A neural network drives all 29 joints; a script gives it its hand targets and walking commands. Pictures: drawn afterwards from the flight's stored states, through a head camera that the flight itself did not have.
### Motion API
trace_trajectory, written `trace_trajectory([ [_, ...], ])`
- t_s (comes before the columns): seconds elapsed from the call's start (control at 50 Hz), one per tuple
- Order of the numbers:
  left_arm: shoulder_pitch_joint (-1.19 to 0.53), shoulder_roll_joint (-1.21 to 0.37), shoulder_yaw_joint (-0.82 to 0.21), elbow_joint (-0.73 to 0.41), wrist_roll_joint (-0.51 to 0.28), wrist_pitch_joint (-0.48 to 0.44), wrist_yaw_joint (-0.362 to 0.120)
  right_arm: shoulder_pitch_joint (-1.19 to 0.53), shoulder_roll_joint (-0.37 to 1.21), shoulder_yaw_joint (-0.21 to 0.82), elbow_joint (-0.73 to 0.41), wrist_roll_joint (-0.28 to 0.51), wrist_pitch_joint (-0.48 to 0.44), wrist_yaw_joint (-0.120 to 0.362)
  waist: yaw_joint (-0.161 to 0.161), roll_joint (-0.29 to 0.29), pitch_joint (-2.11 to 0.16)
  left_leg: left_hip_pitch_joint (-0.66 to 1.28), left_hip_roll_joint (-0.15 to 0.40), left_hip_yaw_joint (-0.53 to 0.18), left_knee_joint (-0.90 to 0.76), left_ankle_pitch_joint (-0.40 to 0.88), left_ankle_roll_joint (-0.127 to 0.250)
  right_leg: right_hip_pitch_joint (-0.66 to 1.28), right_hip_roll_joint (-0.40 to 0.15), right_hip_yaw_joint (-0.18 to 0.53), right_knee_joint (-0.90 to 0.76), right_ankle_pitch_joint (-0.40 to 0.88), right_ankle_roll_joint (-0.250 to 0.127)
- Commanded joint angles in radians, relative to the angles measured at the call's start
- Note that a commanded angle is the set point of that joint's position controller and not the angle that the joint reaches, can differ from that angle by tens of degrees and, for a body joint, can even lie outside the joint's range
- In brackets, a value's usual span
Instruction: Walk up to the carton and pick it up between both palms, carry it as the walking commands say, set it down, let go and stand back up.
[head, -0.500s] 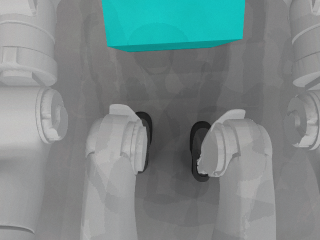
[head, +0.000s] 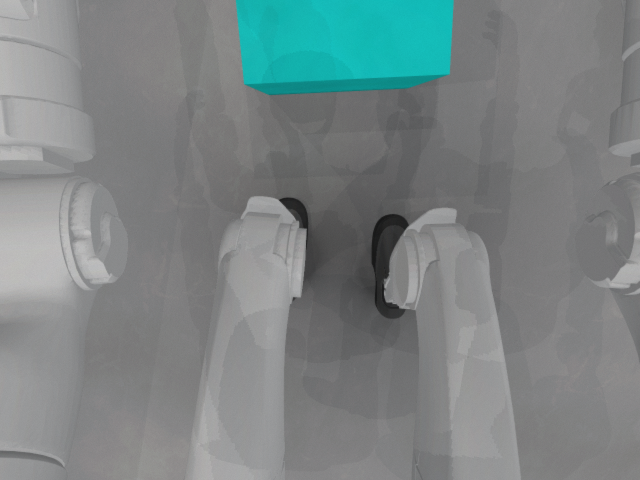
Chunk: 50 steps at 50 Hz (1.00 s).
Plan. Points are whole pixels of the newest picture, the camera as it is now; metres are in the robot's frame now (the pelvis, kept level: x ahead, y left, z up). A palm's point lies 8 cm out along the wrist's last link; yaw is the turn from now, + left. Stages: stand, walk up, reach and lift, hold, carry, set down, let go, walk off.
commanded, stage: set down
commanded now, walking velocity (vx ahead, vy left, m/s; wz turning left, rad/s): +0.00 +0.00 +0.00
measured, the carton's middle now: out of the picture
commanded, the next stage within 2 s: let go in 0.68 s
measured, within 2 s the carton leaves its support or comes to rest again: neither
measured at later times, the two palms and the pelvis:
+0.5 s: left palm out of the picture +0.57 +0.26 +0.04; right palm out of the picture +0.60 -0.15 +0.05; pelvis +0.00 -0.01 +0.14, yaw +1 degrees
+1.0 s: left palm out of the picture +0.47 +0.27 +0.07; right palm out of the picture +0.50 -0.17 +0.08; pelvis +0.04 +0.00 +0.21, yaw +1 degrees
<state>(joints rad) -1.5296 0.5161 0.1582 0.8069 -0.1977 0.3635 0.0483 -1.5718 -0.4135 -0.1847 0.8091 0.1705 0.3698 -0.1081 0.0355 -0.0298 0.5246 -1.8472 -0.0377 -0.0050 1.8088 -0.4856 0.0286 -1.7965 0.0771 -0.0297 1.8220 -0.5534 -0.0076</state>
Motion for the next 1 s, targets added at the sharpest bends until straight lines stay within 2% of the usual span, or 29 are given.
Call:
trace_trajectory([
  [0.0,-0.321,0.183,0.08,-0.158,0.019,-0.001,0.008,-0.337,-0.2,0.003,-0.15,0.009,-0.005,0.008,0.029,0.038,-2.01,0.98,-0.014,-0.01,-0.231,0.465,-0.018,0.483,0.026,-0.014,-0.251,0.275,0.004],
  [0.02,-0.305,0.183,0.072,-0.143,0.001,0.0,-0.007,-0.34,-0.147,0.048,-0.151,0.03,0.011,0.015,0.063,0.035,-1.958,0.917,-0.023,0.001,-0.275,0.431,-0.007,0.543,0.018,0.014,-0.274,0.286,0.004],
  [0.04,-0.335,0.189,0.039,-0.166,0.012,0.0,-0.014,-0.328,-0.18,-0.006,-0.15,0.007,0.008,0.008,0.003,0.088,-1.997,0.92,-0.013,-0.009,-0.282,0.408,-0.018,0.576,0.02,0.006,-0.288,0.308,-0.007],
  [0.08,-0.293,0.186,0.073,-0.146,0.013,-0.002,-0.011,-0.356,-0.185,-0.004,-0.243,0.011,0.002,0.004,0.02,0.065,-2.037,1.01,-0.017,-0.002,-0.312,0.485,-0.017,0.602,0.025,0.001,-0.327,0.344,0.009],
  [0.12,-0.335,0.222,0.088,-0.142,0.031,-0.004,-0.015,-0.32,-0.195,0.005,-0.146,0.008,0.016,-0.002,0.028,0.045,-2.03,1.004,-0.017,-0.022,-0.334,0.471,-0.014,0.61,0.013,0.021,-0.357,0.327,0.006],
  [0.14,-0.385,0.188,0.033,-0.268,-0.014,0.005,-0.012,-0.327,-0.222,-0.017,-0.207,-0.002,0.013,0.005,-0.022,0.072,-2.078,1.086,-0.014,-0.027,-0.372,0.514,-0.026,0.652,0.022,0.004,-0.388,0.366,0.004],
  [0.18,-0.296,0.183,0.057,-0.148,0.015,-0.001,-0.019,-0.302,-0.15,0.013,-0.194,0.026,0.015,0.013,0.016,0.072,-2.028,1.125,-0.012,-0.03,-0.402,0.535,-0.012,0.646,0.023,0.015,-0.426,0.367,0.009],
  [0.24,-0.257,0.198,0.102,-0.044,0.018,-0.002,-0.035,-0.301,-0.148,0.024,-0.149,-0.016,0.017,0.007,0.026,-0.047,-1.94,0.95,-0.019,-0.016,-0.479,0.45,-0.013,0.806,0.012,0.032,-0.486,0.384,0.022],
  [0.26,-0.281,0.229,0.122,-0.067,0.049,-0.009,-0.032,-0.349,-0.174,0.011,-0.196,-0.015,0.011,0.0,0.061,-0.008,-1.973,0.985,-0.024,0.009,-0.487,0.441,-0.014,0.823,0.002,0.05,-0.515,0.369,0.025],
  [0.3,-0.362,0.195,0.054,-0.163,-0.002,-0.008,-0.044,-0.375,-0.181,-0.006,-0.219,-0.001,0.013,0.003,0.001,0.053,-1.99,1.087,-0.015,-0.004,-0.541,0.44,-0.02,0.801,0.012,0.032,-0.549,0.361,0.021],
  [0.32,-0.312,0.19,0.092,-0.066,0.051,-0.005,-0.044,-0.332,-0.202,-0.008,-0.176,-0.016,0.007,0.004,0.022,0.07,-1.989,1.095,-0.017,-0.002,-0.536,0.503,-0.027,0.819,0.006,0.046,-0.57,0.412,0.016],
  [0.36,-0.302,0.155,0.089,-0.114,0.031,-0.011,-0.047,-0.238,-0.13,0.001,-0.099,-0.007,0.017,0.008,0.001,0.037,-1.968,1.097,-0.019,-0.009,-0.592,0.5,-0.024,0.883,0.007,0.043,-0.605,0.441,0.021],
  [0.38,-0.269,0.2,0.091,-0.095,0.036,-0.017,-0.048,-0.272,-0.119,0.028,-0.153,-0.009,0.015,0.013,0.038,-0.004,-2.021,1.139,-0.015,-0.019,-0.622,0.566,-0.014,0.933,0.008,0.04,-0.611,0.495,0.036],
  [0.4,-0.294,0.185,0.07,-0.103,0.042,-0.015,-0.052,-0.276,-0.151,-0.004,-0.116,-0.02,0.015,0.009,0.009,0.036,-1.997,1.144,-0.013,-0.017,-0.637,0.498,-0.017,0.935,0.002,0.053,-0.643,0.438,0.031],
  [0.44,-0.273,0.189,0.09,-0.129,0.032,-0.021,-0.059,-0.323,-0.151,0.005,-0.257,-0.008,-0.005,0.006,0.034,0.026,-2.075,1.226,-0.015,-0.023,-0.677,0.578,-0.019,1.01,0.011,0.054,-0.689,0.493,0.026],
  [0.48,-0.315,0.223,0.12,-0.153,0.048,-0.027,-0.051,-0.333,-0.144,0.001,-0.203,-0.024,0.004,0.004,0.053,0.018,-1.992,1.179,-0.017,-0.007,-0.718,0.498,-0.019,1.049,-0.002,0.074,-0.729,0.436,0.029],
  [0.52,-0.298,0.121,0.093,-0.012,0.086,-0.042,-0.074,-0.286,-0.126,-0.048,0.006,-0.085,-0.005,0.021,-0.01,0.069,-1.74,1.104,0.008,-0.007,-0.755,0.393,-0.043,0.863,-0.01,0.049,-0.767,0.325,0.025],
  [0.54,-0.266,0.099,0.098,-0.054,0.103,-0.053,-0.082,-0.243,-0.147,-0.079,-0.048,-0.107,-0.031,0.026,-0.022,0.091,-1.808,1.189,0.006,-0.013,-0.782,0.462,-0.048,0.929,-0.005,0.051,-0.817,0.393,0.01],
  [0.6,-0.218,0.098,0.127,0.032,0.14,-0.086,-0.082,-0.236,-0.11,-0.074,-0.068,-0.115,-0.06,0.034,0.006,0.049,-1.812,1.232,0.019,-0.011,-0.773,0.537,-0.046,0.906,0.004,0.028,-0.814,0.441,0.029],
  [0.62,-0.22,0.124,0.161,0.01,0.163,-0.094,-0.086,-0.203,-0.092,-0.066,-0.032,-0.111,-0.06,0.032,0.044,0.053,-1.799,1.22,0.014,-0.003,-0.79,0.532,-0.05,0.944,-0.007,0.045,-0.833,0.449,0.029],
  [0.64,-0.164,0.071,0.137,-0.003,0.169,-0.099,-0.086,-0.161,-0.106,-0.074,-0.069,-0.138,-0.079,0.035,0.007,0.061,-1.881,1.243,0.006,0.001,-0.785,0.615,-0.055,1.012,-0.001,0.04,-0.824,0.553,0.03],
  [0.7,-0.1,0.109,0.122,-0.031,0.185,-0.102,-0.079,-0.046,-0.048,-0.092,-0.038,-0.159,-0.066,0.028,0.005,0.053,-1.895,1.369,0.009,-0.028,-0.817,0.668,-0.044,1.006,0.005,0.024,-0.832,0.566,0.046],
  [0.78,0.019,0.174,0.118,-0.226,0.181,-0.101,-0.071,0.051,-0.11,-0.062,-0.298,-0.159,-0.072,0.007,-0.006,0.044,-2.16,1.58,0.006,-0.036,-0.797,0.798,-0.03,1.156,0.006,0.039,-0.843,0.659,0.043],
  [0.82,0.193,0.117,0.085,-0.235,0.192,-0.09,-0.078,0.227,-0.034,0.012,-0.275,-0.111,-0.055,0.017,0.054,0.117,-2.0,1.597,0.013,-0.027,-0.861,0.743,-0.037,1.152,-0.016,0.035,-0.887,0.573,0.046],
  [0.86,0.369,0.104,0.062,-0.353,0.144,-0.109,-0.086,0.337,-0.033,0.008,-0.499,-0.122,-0.092,0.008,0.013,0.03,-2.095,1.581,-0.001,-0.031,-0.863,0.862,-0.027,1.328,-0.011,0.057,-0.898,0.774,0.035],
  [0.88,0.271,0.127,0.09,-0.279,0.154,-0.095,-0.097,0.251,-0.048,-0.032,-0.438,-0.12,-0.083,-0.005,0.005,0.051,-1.943,1.511,0.004,-0.046,-0.876,0.775,-0.013,1.186,-0.012,0.055,-0.909,0.664,0.034],
  [0.92,0.351,0.105,0.097,-0.405,0.172,-0.12,-0.086,0.396,-0.078,-0.069,-0.467,-0.148,-0.102,0.012,0.012,0.114,-1.858,1.559,0.009,-0.041,-0.895,0.782,-0.038,1.174,-0.021,0.069,-0.941,0.65,0.028],
  [0.96,0.582,0.042,0.05,-0.438,0.138,-0.127,-0.092,0.585,-0.038,-0.006,-0.511,-0.139,-0.112,0.015,-0.014,0.047,-1.885,1.65,0.006,-0.05,-0.927,0.782,-0.038,1.276,-0.017,0.054,-0.971,0.638,0.029],
  [0.98,0.597,0.064,0.041,-0.482,0.141,-0.128,-0.092,0.684,-0.026,-0.012,-0.473,-0.132,-0.107,0.024,-0.024,0.09,-1.85,1.73,0.014,-0.054,-0.944,0.752,-0.046,1.202,-0.018,0.04,-0.993,0.558,0.039],
])
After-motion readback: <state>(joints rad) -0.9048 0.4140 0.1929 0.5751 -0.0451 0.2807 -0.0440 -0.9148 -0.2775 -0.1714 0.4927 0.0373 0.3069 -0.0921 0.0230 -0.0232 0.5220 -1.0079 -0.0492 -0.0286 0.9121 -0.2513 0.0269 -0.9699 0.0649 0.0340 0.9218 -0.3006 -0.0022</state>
